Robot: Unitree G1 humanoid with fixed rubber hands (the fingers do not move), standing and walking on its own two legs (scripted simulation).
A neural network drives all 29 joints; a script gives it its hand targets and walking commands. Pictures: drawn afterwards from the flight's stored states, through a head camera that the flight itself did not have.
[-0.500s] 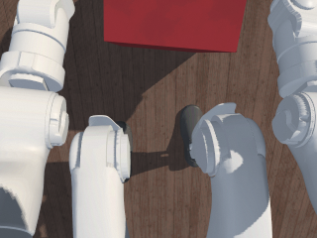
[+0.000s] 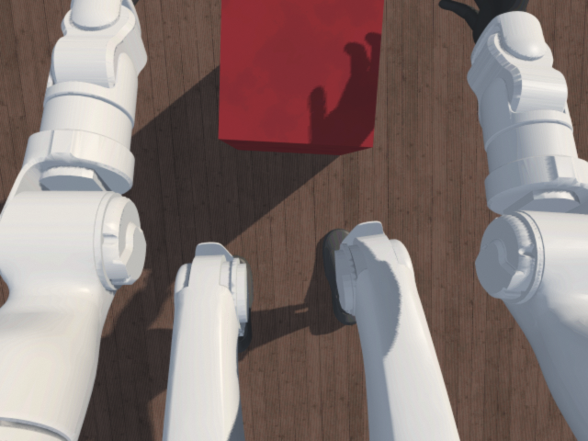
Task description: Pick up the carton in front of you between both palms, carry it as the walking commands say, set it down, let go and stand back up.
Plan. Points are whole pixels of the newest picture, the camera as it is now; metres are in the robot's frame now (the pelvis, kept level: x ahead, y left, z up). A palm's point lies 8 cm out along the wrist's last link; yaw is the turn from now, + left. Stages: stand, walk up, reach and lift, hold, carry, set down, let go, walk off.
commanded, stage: set down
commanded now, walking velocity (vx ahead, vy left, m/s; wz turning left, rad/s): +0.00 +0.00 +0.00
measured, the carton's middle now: (295, 88) +0.53 -0.05 -0.34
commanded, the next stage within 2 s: let go in 0.50 s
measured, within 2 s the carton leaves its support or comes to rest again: neither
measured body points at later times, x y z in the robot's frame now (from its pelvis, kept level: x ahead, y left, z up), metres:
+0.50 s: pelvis +0.03 +0.00 +0.14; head +0.34 -0.02 +0.46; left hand +0.60 +0.14 +0.04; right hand +0.53 -0.26 +0.04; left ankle +0.09 +0.12 -0.43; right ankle +0.12 -0.12 -0.43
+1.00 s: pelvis +0.08 -0.02 +0.25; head +0.30 -0.02 +0.65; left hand +0.46 +0.17 +0.14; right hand +0.42 -0.27 +0.15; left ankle +0.09 +0.12 -0.43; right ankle +0.12 -0.12 -0.43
